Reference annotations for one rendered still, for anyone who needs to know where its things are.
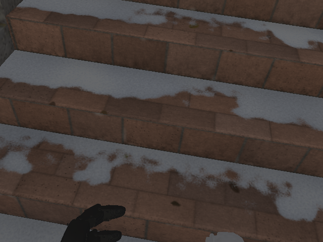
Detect robot right thigh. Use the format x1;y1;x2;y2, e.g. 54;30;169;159
205;232;244;242

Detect left robot hand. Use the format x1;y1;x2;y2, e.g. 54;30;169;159
61;204;126;242

